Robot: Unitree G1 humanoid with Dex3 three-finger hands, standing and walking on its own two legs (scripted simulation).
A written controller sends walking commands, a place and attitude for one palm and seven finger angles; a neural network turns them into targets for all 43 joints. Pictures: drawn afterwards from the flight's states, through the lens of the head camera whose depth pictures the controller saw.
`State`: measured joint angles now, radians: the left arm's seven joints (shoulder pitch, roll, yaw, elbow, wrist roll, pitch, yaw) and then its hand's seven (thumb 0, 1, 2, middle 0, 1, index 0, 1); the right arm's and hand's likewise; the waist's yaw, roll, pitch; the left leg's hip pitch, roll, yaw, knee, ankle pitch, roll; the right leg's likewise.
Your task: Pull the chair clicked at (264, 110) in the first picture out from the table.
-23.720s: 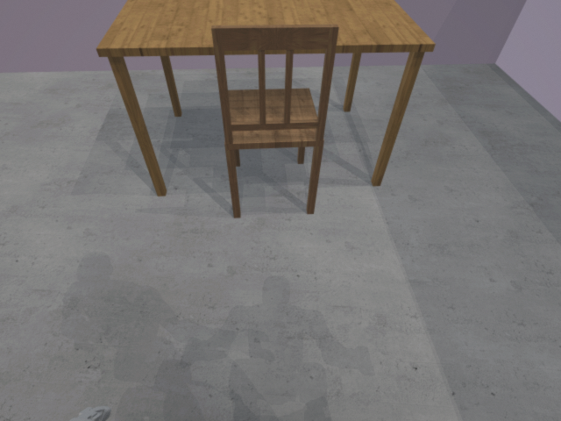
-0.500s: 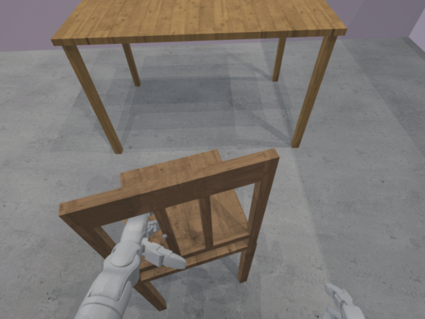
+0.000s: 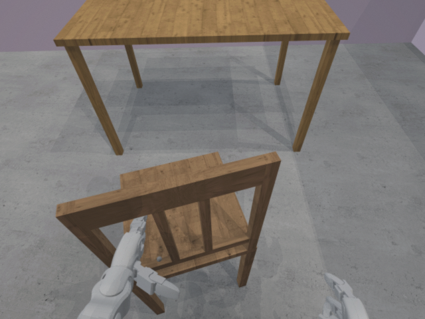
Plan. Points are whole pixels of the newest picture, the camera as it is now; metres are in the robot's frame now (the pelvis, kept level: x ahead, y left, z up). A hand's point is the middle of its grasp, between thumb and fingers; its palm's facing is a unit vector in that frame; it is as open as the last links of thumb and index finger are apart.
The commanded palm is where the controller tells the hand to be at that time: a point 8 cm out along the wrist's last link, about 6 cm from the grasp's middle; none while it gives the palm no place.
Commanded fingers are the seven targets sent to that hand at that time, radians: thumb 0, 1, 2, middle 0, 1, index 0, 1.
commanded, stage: draw the fingers out of the gap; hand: left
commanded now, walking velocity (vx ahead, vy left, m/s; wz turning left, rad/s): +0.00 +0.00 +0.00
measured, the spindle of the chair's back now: (167, 236) +0.31 +0.11 -0.08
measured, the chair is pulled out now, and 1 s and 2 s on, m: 0.66 0.66 0.66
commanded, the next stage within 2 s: draw the hand back to the body in 0.54 s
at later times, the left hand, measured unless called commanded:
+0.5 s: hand (157, 309) +0.16 +0.10 -0.03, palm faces -0.08 -0.99 -0.14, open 17.5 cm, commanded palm +0.14 +0.16 -0.01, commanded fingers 0.00 -0.55 0.20 0.00 0.00 0.00 0.00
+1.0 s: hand (126, 301) +0.16 +0.14 +0.04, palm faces +0.01 -1.00 -0.06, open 17.5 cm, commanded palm +0.13 +0.21 +0.06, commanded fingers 0.00 -0.55 0.20 0.00 0.00 0.00 0.00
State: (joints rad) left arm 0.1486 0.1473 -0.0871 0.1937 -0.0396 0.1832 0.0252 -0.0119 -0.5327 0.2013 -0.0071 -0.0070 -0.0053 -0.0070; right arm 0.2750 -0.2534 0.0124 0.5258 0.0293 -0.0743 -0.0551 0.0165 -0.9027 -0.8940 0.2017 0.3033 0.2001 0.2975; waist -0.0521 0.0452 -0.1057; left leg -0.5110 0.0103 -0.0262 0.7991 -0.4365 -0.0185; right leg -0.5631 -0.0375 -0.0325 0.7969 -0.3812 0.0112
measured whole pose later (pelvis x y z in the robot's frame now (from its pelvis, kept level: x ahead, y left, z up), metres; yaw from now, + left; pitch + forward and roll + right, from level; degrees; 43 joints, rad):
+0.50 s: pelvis -0.01 +0.00 -0.01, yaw +2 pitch +8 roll +0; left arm 0.52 0.14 -0.19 -0.15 0.01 0.20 0.04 -0.01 -0.53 0.20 -0.01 0.00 0.00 0.00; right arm 0.27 -0.23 0.03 0.45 0.02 -0.13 -0.08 0.02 -0.90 -0.89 0.20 0.30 0.20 0.30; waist -0.03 0.05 -0.14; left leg -0.57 0.00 -0.06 0.90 -0.48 -0.02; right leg -0.61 -0.05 -0.06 0.89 -0.43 0.01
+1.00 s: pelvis -0.02 +0.00 -0.04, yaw +1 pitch +11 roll -1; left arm 0.61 0.17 -0.01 -0.32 -0.17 -0.26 -0.10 -0.01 -0.54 0.20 0.00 0.00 0.00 0.00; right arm 0.23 -0.20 -0.01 0.52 0.05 -0.15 -0.06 0.02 -0.90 -0.89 0.20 0.30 0.20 0.30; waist 0.00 0.05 -0.13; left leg -0.75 0.01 -0.07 1.11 -0.55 -0.03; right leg -0.78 -0.04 -0.06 1.07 -0.48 0.00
